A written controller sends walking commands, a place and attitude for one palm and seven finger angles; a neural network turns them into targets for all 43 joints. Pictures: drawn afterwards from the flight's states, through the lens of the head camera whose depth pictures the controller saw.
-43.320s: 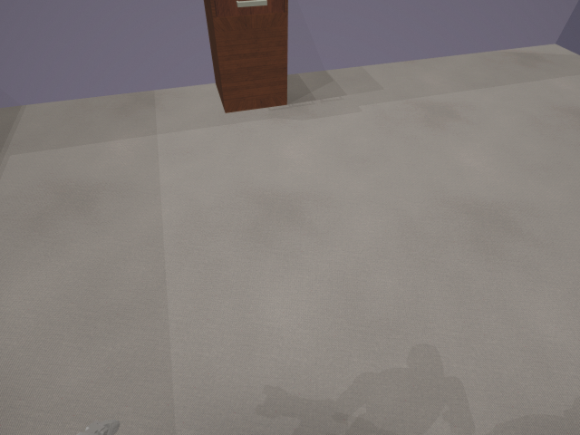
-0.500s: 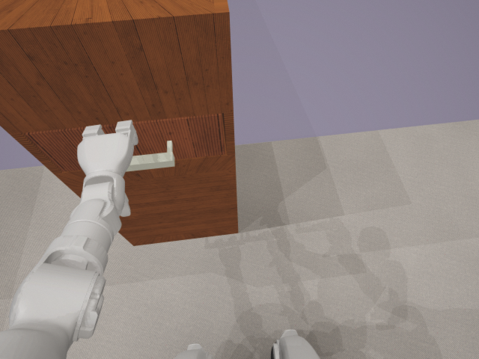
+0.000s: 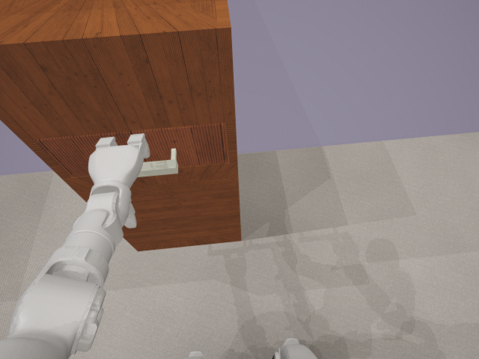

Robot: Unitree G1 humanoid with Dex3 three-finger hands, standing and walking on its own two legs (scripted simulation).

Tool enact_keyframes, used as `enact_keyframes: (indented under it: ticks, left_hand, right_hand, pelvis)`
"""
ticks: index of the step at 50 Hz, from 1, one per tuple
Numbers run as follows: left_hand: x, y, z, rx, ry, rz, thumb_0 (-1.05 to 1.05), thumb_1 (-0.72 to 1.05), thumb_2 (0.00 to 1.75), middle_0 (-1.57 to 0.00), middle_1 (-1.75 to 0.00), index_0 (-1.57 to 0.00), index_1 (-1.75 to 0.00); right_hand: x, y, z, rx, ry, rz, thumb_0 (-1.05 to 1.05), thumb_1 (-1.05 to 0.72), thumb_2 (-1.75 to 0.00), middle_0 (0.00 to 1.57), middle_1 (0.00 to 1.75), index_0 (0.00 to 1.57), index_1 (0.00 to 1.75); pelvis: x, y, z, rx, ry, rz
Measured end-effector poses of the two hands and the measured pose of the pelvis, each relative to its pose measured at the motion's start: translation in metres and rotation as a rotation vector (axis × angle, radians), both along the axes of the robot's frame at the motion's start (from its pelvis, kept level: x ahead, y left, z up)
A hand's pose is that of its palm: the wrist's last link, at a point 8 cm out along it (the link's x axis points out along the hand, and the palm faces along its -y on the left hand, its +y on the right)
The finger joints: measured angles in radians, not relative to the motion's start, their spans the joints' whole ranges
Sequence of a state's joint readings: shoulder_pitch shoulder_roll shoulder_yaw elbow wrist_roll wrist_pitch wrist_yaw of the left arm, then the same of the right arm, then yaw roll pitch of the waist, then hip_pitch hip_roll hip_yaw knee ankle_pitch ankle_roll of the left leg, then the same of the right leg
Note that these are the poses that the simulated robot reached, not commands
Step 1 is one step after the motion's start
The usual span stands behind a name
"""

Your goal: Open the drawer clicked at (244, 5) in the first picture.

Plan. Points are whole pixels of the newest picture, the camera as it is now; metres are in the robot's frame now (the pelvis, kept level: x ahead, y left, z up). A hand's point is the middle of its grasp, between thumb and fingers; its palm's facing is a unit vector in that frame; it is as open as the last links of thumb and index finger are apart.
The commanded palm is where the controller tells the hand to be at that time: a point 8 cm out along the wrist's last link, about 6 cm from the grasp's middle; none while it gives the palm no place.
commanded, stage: move the hooked fingers above the handle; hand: left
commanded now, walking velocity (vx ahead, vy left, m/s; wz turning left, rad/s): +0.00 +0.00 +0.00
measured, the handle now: (140, 162) +0.52 +0.22 -0.07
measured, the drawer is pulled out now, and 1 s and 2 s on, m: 0.00 0.00 0.00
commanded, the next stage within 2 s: none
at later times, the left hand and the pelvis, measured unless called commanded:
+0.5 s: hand (138, 175) +0.45 +0.19 -0.01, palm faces -0.07 -0.04 -1.00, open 13.8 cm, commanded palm +0.43 +0.20 +0.04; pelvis -0.01 +0.00 -0.01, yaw +0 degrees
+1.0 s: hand (143, 162) +0.47 +0.18 +0.00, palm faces +0.05 -0.06 -1.00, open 13.8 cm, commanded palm +0.44 +0.20 +0.04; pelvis -0.01 +0.01 -0.01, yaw +0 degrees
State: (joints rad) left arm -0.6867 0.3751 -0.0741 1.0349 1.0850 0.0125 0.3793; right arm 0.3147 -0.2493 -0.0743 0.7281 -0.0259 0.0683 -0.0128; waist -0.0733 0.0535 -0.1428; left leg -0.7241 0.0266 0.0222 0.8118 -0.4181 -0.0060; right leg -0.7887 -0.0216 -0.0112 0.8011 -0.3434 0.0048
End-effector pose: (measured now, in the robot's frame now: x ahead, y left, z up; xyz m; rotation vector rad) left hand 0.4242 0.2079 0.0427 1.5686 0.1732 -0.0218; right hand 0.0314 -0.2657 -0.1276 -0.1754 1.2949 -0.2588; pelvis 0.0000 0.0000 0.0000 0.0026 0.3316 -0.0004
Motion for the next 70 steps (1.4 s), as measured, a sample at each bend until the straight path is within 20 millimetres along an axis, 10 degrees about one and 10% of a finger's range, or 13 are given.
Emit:
enact_keyframes:
  ticks: [17,27,39,49,59,70]
  left_hand:
    - [0.01,0.009,0.002,0.051,-0.051,0.075,0.0,-0.49,0.3,-0.32,-1.2,-0.31,-1.2]
    - [0.008,-0.019,0.007,-0.044,-0.111,-0.118,0.0,-0.49,0.3,-0.32,-1.2,-0.32,-1.2]
    - [0.005,0.02,-0.005,0.057,-0.018,0.086,0.0,-0.49,0.3,-0.32,-1.2,-0.31,-1.2]
    - [0.021,-0.026,0.011,-0.062,-0.154,-0.139,0.0,-0.49,0.3,-0.32,-1.2,-0.32,-1.2]
    - [0.006,0.016,-0.007,0.071,-0.024,0.105,0.0,-0.48,0.3,-0.32,-1.2,-0.31,-1.2]
    - [0.014,-0.025,0.016,-0.044,-0.176,-0.125,0.0,-0.49,0.3,-0.33,-1.2,-0.32,-1.2]
  right_hand:
    - [-0.006,0.001,-0.007,0.01,-0.003,-0.002,0.0,-0.9,-0.9,0.2,0.3,0.2,0.3]
    - [-0.017,0.004,-0.003,-0.018,0.006,0.002,0.0,-0.9,-0.9,0.2,0.3,0.2,0.3]
    - [-0.019,0.008,-0.007,0.009,0.022,-0.008,0.0,-0.9,-0.9,0.2,0.3,0.2,0.3]
    - [-0.012,0.002,-0.001,-0.044,-0.004,0.012,0.0,-0.9,-0.9,0.2,0.3,0.2,0.3]
    - [-0.011,0.01,-0.009,0.029,0.019,-0.016,0.0,-0.9,-0.9,0.2,0.3,0.2,0.3]
    - [0.006,0.001,-0.002,-0.03,-0.031,0.032,0.0,-0.9,-0.9,0.2,0.3,0.2,0.3]
  pelvis:
    - [-0.01,0.002,-0.007,0.001,0.027,-0.003]
    - [-0.008,0.004,-0.008,-0.004,0.016,0.003]
    - [-0.012,0.008,-0.007,-0.001,0.025,-0.005]
    - [-0.006,0.008,-0.011,-0.01,0.033,0.007]
    - [-0.005,0.007,-0.006,0.0,0.029,-0.017]
    - [-0.004,0.002,-0.009,-0.006,0.015,0.013]
